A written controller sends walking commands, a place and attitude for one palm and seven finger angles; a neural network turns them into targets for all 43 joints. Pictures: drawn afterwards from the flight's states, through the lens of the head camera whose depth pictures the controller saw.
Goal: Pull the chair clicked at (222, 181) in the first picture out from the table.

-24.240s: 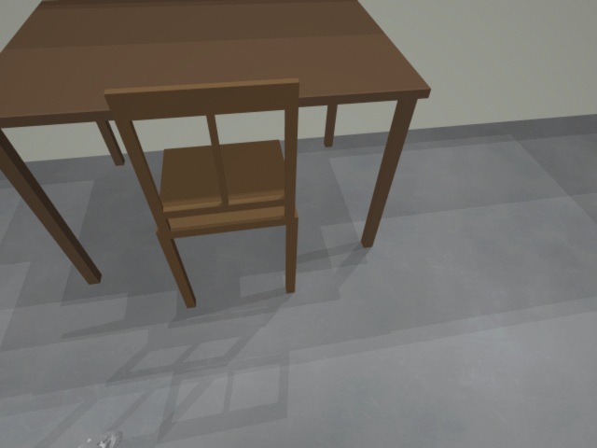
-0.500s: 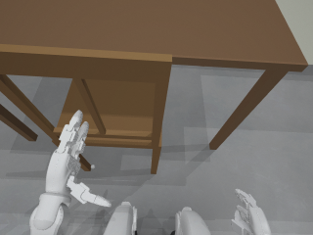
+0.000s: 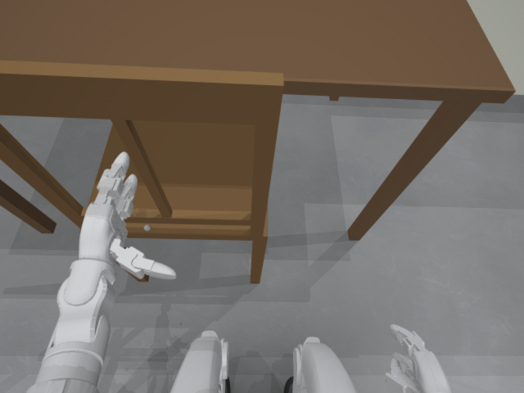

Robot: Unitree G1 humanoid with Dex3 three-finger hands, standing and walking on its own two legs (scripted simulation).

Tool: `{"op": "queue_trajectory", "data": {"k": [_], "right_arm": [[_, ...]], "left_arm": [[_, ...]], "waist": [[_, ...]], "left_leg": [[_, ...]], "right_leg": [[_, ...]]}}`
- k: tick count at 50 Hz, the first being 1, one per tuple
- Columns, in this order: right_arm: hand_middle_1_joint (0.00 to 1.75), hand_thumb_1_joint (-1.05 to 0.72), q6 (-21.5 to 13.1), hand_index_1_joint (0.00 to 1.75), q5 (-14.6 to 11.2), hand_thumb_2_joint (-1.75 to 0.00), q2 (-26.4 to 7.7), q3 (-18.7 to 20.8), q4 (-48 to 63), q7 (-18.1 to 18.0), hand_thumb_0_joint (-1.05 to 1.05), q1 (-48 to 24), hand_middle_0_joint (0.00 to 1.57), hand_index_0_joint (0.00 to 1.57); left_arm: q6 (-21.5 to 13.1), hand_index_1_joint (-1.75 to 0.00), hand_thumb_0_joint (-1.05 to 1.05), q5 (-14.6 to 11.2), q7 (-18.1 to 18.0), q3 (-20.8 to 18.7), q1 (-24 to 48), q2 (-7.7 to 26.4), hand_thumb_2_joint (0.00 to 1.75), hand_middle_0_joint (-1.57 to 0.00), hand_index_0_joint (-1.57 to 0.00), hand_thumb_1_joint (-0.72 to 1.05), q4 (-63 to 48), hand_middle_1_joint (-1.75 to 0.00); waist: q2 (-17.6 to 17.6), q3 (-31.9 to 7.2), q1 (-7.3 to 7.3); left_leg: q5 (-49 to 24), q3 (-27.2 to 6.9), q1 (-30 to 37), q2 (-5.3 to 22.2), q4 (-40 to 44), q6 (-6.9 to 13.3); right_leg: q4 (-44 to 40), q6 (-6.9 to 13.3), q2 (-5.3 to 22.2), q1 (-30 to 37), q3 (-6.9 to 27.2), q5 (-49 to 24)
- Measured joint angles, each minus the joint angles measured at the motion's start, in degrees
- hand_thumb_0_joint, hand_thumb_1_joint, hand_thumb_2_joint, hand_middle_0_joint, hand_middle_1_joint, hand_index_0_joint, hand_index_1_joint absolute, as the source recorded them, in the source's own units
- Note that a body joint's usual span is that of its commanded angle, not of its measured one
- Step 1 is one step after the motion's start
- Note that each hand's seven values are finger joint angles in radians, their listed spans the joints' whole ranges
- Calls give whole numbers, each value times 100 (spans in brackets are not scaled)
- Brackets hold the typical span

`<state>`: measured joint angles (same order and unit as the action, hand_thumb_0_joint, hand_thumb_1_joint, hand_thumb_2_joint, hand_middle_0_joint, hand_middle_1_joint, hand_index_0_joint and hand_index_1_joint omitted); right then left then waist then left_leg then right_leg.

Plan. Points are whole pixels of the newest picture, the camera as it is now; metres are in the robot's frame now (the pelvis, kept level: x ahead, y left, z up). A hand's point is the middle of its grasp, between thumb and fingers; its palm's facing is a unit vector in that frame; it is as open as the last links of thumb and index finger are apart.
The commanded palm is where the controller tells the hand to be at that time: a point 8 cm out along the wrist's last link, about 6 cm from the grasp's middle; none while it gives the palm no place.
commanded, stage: push the fingers through the gap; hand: left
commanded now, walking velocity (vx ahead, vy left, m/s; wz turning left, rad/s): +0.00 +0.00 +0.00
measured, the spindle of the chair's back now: (148, 176) +0.44 +0.19 +0.01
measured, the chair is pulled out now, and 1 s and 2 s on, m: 0.00 0.00 0.00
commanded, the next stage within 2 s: hook a spindle and tug to test in 1.22 s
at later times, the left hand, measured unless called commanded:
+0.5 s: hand (151, 206) +0.37 +0.17 +0.04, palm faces +0.01 -1.00 -0.03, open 16.9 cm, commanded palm +0.36 +0.22 +0.03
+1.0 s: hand (155, 184) +0.41 +0.17 +0.03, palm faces +0.00 -1.00 -0.05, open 16.9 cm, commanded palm +0.39 +0.22 +0.03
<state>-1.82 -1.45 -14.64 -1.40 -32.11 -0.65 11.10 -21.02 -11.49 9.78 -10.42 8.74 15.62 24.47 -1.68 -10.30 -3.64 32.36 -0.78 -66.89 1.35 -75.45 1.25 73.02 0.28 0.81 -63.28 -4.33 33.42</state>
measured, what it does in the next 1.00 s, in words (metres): stands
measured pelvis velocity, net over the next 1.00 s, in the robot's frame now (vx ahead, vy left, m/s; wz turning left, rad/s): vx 0.00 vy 0.00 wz -0.02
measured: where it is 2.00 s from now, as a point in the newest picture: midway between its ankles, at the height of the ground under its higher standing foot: outside the picture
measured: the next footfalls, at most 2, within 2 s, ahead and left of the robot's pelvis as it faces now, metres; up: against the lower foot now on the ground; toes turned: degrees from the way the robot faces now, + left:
none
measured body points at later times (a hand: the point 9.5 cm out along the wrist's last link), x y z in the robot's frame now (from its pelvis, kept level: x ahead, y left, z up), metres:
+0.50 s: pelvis +0.01 +0.00 +0.01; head +0.13 +0.02 +0.44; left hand +0.37 +0.22 +0.04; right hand +0.14 -0.26 -0.10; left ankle +0.03 +0.10 -0.62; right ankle +0.01 -0.12 -0.62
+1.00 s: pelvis +0.00 +0.00 +0.01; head +0.12 +0.01 +0.44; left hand +0.41 +0.23 +0.03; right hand +0.09 -0.27 -0.11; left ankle +0.03 +0.10 -0.62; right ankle +0.01 -0.12 -0.62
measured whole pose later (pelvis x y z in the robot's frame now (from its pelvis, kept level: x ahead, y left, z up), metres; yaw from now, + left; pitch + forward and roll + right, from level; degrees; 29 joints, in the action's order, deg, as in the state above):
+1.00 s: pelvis +0.00 +0.00 +0.01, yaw -1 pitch +24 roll -3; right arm 1.2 -0.7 -14.6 -0.5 -34.8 0.2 14.9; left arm -26.1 -9.8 9.9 -14.5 24.6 18.3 41.1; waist -1.8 -9.8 -5.7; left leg 31.0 0.0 -66.8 2.0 -73.3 1.1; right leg 71.1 0.4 0.1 -63.9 -3.4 31.6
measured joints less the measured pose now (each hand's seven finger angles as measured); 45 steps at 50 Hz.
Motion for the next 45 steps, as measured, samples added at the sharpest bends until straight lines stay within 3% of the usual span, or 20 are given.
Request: {"op": "queue_trajectory", "data": {"k": [3,7,11,15,19,23,27,35,40,45], "right_arm": [[30,-91,-4,30,-5,-90,16,36,87,-38,1,66,20,20],[30,-91,-113,30,78,-90,55,76,-12,-76,1,172,20,20],[30,-91,-87,30,124,-90,46,64,-192,-13,1,185,20,20],[30,-91,54,30,66,-90,19,53,-159,41,1,134,20,20],[30,-91,68,30,27,-90,14,105,-49,15,1,135,20,20],[30,-91,-16,30,81,-90,27,120,-118,-18,1,156,20,20],[30,-91,-12,30,130,-90,49,85,-243,15,1,133,20,20],[30,-91,158,30,77,-90,33,81,-146,55,1,128,20,20],[30,-91,153,30,110,-90,43,64,-234,9,1,197,20,20],[30,-91,208,30,134,-90,55,49,-308,34,1,268,20,20]], "left_arm": [[228,-8,-1,-51,39,53,-212,-80,30,-5,-6,-50,-146,-8],[-301,-8,-1,-8,-193,118,-468,-202,30,-6,-6,-50,-679,-8],[-743,-9,-1,127,-308,-53,-35,-113,30,-6,-6,-50,-294,-8],[-400,-8,-1,84,-82,-190,404,73,30,-6,-6,-50,426,-8],[-127,-8,-1,-42,91,-109,202,8,30,-5,-6,-50,295,-8],[-464,-8,-1,5,-69,-17,69,-172,30,-6,-6,-50,-36,-8],[-754,-8,-1,172,-250,-117,545,-123,30,-6,-6,-50,351,-8],[-337,-8,-1,169,-46,-157,1061,34,30,-5,-6,-50,1037,-8],[-567,-8,-1,221,-185,-277,1205,-50,30,-6,-6,-50,1077,-8],[-702,-8,-1,300,-222,-498,1632,195,30,-6,-6,-50,1507,-8]], "waist": [[-15,68,-43],[44,67,-27],[67,-44,-19],[47,-33,-58],[1,67,-72],[11,78,-35],[61,-5,-35],[-7,61,-115],[26,81,-137],[55,40,-204]], "left_leg": [[-26,52,83,29,115,13],[-47,109,233,46,270,17],[-22,69,183,26,219,8],[5,38,82,25,120,2],[-25,70,148,43,202,15],[-62,105,252,38,314,27],[-61,83,164,16,242,17],[-87,68,32,32,163,6],[-125,105,63,48,222,6],[-121,79,-18,60,165,-17]], "right_leg": [[-123,-15,-30,57,52,-59],[-266,-30,-48,176,110,-100],[-215,-23,-30,147,70,-53],[-127,-7,-29,62,41,-20],[-225,-23,-48,117,74,-77],[-326,-44,-45,205,108,-122],[-229,-32,-22,122,86,-89],[-157,-11,-38,-8,74,-120],[-192,-15,-53,-8,112,-162],[-130,12,-65,-86,89,-149]]}}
